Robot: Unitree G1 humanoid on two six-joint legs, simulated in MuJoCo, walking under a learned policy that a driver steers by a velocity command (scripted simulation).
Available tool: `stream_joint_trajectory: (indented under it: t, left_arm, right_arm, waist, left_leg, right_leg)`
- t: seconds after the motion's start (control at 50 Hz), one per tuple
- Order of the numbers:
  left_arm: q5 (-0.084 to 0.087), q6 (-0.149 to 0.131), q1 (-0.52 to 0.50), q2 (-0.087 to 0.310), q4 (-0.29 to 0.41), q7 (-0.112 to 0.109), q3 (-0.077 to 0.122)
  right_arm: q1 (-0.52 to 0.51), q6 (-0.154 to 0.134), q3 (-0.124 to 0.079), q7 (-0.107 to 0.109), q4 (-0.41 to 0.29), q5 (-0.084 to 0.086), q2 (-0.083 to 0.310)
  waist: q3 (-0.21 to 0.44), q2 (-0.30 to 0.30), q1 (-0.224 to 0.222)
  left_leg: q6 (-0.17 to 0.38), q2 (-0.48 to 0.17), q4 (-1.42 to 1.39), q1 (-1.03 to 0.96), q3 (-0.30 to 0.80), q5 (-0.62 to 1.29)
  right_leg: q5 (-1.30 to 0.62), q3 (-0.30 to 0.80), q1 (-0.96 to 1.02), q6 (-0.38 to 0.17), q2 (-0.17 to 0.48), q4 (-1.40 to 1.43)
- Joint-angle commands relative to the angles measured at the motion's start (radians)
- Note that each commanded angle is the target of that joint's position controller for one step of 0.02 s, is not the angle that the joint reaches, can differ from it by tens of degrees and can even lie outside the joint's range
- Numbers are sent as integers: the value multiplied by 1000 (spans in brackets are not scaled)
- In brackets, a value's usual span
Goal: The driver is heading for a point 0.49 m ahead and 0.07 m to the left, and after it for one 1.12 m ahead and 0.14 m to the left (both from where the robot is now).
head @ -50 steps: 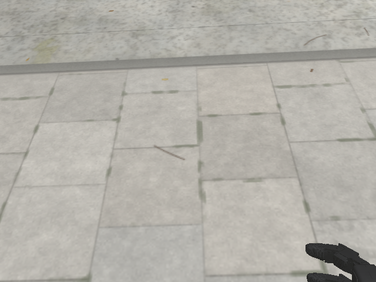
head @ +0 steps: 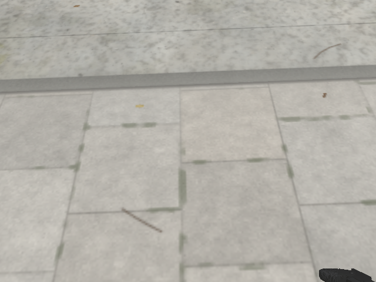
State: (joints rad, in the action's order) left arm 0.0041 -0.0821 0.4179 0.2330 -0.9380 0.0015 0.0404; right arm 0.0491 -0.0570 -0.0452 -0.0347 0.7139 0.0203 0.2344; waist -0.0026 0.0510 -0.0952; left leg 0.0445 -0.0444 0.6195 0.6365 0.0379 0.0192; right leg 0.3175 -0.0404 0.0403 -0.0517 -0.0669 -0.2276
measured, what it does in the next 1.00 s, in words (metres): walks ahead, turning left: left foot, then right foot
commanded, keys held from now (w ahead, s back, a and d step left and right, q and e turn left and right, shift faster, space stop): w+q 0.34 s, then w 0.66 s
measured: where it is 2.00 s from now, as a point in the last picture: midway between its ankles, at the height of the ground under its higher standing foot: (181, 150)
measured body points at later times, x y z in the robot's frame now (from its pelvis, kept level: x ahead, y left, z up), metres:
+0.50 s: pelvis +0.26 +0.05 +0.01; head +0.29 +0.06 +0.45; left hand +0.43 +0.33 -0.07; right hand +0.36 -0.22 -0.11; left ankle +0.17 +0.12 -0.74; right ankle +0.47 -0.06 -0.70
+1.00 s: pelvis +0.50 +0.08 +0.01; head +0.53 +0.08 +0.46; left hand +0.41 +0.34 -0.11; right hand +0.78 -0.07 -0.08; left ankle +0.61 +0.29 -0.69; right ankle +0.46 -0.03 -0.74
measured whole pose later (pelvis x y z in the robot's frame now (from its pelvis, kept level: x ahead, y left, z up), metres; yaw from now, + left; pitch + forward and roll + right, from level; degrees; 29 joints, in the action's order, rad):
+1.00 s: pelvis +0.50 +0.08 +0.01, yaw +17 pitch +2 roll -1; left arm 0.02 -0.08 0.40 0.27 -0.83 0.01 0.04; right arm 0.08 -0.07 -0.04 -0.02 0.67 0.01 0.26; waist -0.02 0.05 -0.10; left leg -0.02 -0.08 0.63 0.62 0.05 0.01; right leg 0.24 0.01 -0.03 -0.05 -0.06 -0.24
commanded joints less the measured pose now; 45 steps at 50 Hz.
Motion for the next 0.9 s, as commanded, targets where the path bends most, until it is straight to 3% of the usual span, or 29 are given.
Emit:
stream_joint_trajectory:
  t: [0.02, 0.06, 0.08, 0.1, 0.12, 0.14, 0.16, 0.18, 0.2, 0.22, 0.26, 0.3, 0.34, 0.4, 0.44, 0.5, 0.54, 0.56, 0.58, 0.6, 0.62, 0.64, 0.66, 0.68, 0.7, 0.74, 0.78, 0.84, 0.9]
  left_arm:
    - [1, 4, 11, 164, 36, -12, 33]
    - [5, 13, -18, 194, 50, -23, 40]
    - [3, 17, -35, 199, 64, -29, 39]
    - [-16, 5, -48, 185, 106, -35, 29]
    - [-33, -25, 61, 48, 125, -10, -16]
    - [-5, -56, -11, 155, 123, 6, 11]
    - [24, -71, -117, 186, 173, 8, 20]
    - [15, -74, -162, 168, 189, 2, 17]
    - [-5, -68, -175, 168, 196, -5, 25]
    - [-14, -56, -163, 161, 206, -7, 29]
    - [-21, -35, -152, 134, 224, -8, 30]
    - [-26, -22, -200, 117, 248, -13, 27]
    - [-26, -20, -292, 102, 278, -16, 21]
    - [-19, -26, -388, 79, 299, -2, 9]
    - [-10, -33, -441, 87, 314, 7, 8]
    - [-5, -42, -489, 125, 343, 18, 17]
    - [-4, -49, -461, 145, 346, 19, 25]
    - [-6, -52, -403, 155, 333, 17, 32]
    - [-13, -55, -303, 179, 309, 11, 46]
    - [-21, -55, -140, 227, 290, 4, 59]
    - [-26, -42, -22, 301, 257, 4, 81]
    - [7, -36, 1, 231, 240, 13, 68]
    - [13, -32, -60, 176, 250, 13, 51]
    - [3, -24, -124, 154, 265, 14, 40]
    - [-2, -21, -159, 134, 264, 18, 30]
    - [-12, -25, -180, 123, 261, 22, 23]
    - [-6, -31, -163, 139, 245, 22, 27]
    - [1, -26, -129, 173, 219, 14, 35]
    - [10, -17, -84, 187, 191, 9, 35]
  right_arm:
    - [-143, -21, -5, -26, -134, 1, 61]
    - [-26, -22, -24, -28, -120, -5, 99]
    - [142, -23, -51, -22, -77, -2, 147]
    - [335, -18, -79, -6, -43, -9, 243]
    - [347, -23, -86, -7, -44, -8, 301]
    - [375, -18, -64, 1, -43, -8, 199]
    - [302, -18, -54, 9, -53, -11, 177]
    - [241, -18, -51, 10, -69, -11, 171]
    - [201, -17, -46, 8, -84, -13, 159]
    - [182, -18, -40, 8, -94, -20, 144]
    - [180, -20, -40, 11, -94, -12, 139]
    - [203, -20, -47, 22, -84, -8, 162]
    - [239, -13, -52, 35, -69, -5, 181]
    - [290, -7, -48, 45, -43, -1, 176]
    - [329, -7, -46, 45, -23, 1, 181]
    - [357, -4, -43, 45, -5, 2, 180]
    - [344, 1, -48, 46, 1, -2, 191]
    - [327, 5, -47, 46, -1, -1, 188]
    - [313, 5, -39, 44, -7, -4, 168]
    - [295, 1, -24, 43, -30, -21, 134]
    - [437, -12, -4, 42, -22, -3, 79]
    - [440, -20, -10, 42, -18, 5, 134]
    - [341, -20, -27, 39, -27, 12, 190]
    - [267, -18, -25, 38, -45, 4, 183]
    - [223, -18, -27, 36, -58, -11, 169]
    - [240, -15, -27, 35, -54, -16, 137]
    - [243, -12, -22, 36, -51, -18, 111]
    - [148, -15, -13, 39, -79, -24, 94]
    - [56, -21, -6, 31, -99, -19, 77]
  waist:
    - [-59, -120, 12]
    - [31, -156, 88]
    - [117, -138, 170]
    - [246, -22, 236]
    - [375, 219, 155]
    - [378, 111, 209]
    - [218, 75, 196]
    - [143, -32, 162]
    - [92, -76, 130]
    - [78, -59, 95]
    - [62, -22, 71]
    - [38, -8, 75]
    - [19, 0, 103]
    - [26, 34, 147]
    - [19, 35, 173]
    - [-3, 44, 182]
    - [-5, 68, 159]
    - [15, 73, 125]
    - [83, 58, 78]
    - [221, -18, 7]
    - [339, -277, 26]
    - [307, -304, 19]
    - [149, -188, 14]
    - [69, -107, 35]
    - [0, -85, 53]
    - [-6, -132, 89]
    - [7, -151, 96]
    - [-5, -126, 74]
    - [-15, -125, 41]
  left_leg:
    - [32, 17, -38, 73, -40, -133]
    - [71, 91, -69, -158, -118, -180]
    - [110, 117, -124, -396, -109, -104]
    - [188, -67, -110, -748, 161, 23]
    - [377, -302, -206, -1066, 683, -87]
    - [347, -285, -265, -1066, 707, -153]
    - [302, -244, -286, -927, 561, -82]
    - [275, -201, -305, -783, 457, 18]
    - [262, -169, -329, -668, 392, 115]
    - [258, -141, -355, -593, 359, 155]
    - [264, -117, -383, -508, 322, 196]
    - [258, -92, -396, -439, 277, 216]
    - [227, -59, -388, -399, 251, 186]
    - [177, -28, -372, -389, 218, 88]
    - [170, -56, -365, -418, 252, 22]
    - [165, -109, -309, -535, 326, -1]
    - [153, -131, -268, -580, 357, 62]
    - [140, -113, -220, -584, 348, 155]
    - [116, -61, -108, -562, 312, 260]
    - [81, -6, 134, -440, 248, 152]
    - [-1, 146, 470, -89, 127, -305]
    - [-15, 124, 609, 77, 141, -603]
    - [-17, 71, 658, 134, 148, -529]
    - [-19, 23, 631, 118, 101, -447]
    - [-26, -5, 570, 106, 74, -393]
    - [-34, -39, 496, 23, 54, -326]
    - [-48, -44, 444, 7, 30, -285]
    - [-66, -57, 288, 39, 17, -164]
    - [-67, -45, 121, 6, 5, -26]
  right_leg:
    - [-667, 88, 89, -98, 324, -67]
    - [-1011, 38, 62, -71, 299, -243]
    - [-1062, 0, -22, -44, 258, -438]
    - [-740, -39, -299, 0, 210, -760]
    - [198, 37, -706, 47, 10, -1062]
    - [220, 179, -798, 30, 59, -1139]
    - [129, 161, -846, 25, 92, -1123]
    - [62, 147, -812, 29, 128, -1061]
    - [24, 135, -768, 43, 148, -994]
    - [2, 139, -714, 55, 163, -959]
    - [-17, 122, -683, 86, 166, -891]
    - [-81, 102, -684, 114, 155, -797]
    - [-202, 94, -670, 125, 134, -650]
    - [-385, 82, -579, 117, 97, -436]
    - [-429, 88, -549, 107, 86, -377]
    - [-343, 107, -572, 69, 85, -296]
    - [-258, 99, -527, 37, 78, -260]
    - [-248, 77, -442, 14, 63, -217]
    - [-278, 82, -279, -20, 75, -195]
    - [-352, 211, -20, -90, 211, -237]
    - [-277, 578, 320, -266, 417, -216]
    - [-61, 785, 308, -290, 478, -108]
    - [29, 682, 171, -243, 438, -77]
    - [5, 563, 42, -206, 390, -53]
    - [-68, 490, -63, -193, 345, -17]
    - [-192, 390, -159, -173, 283, 27]
    - [-304, 322, -180, -185, 265, 49]
    - [-398, 258, -168, -186, 260, 72]
    - [-399, 199, -155, -159, 239, 72]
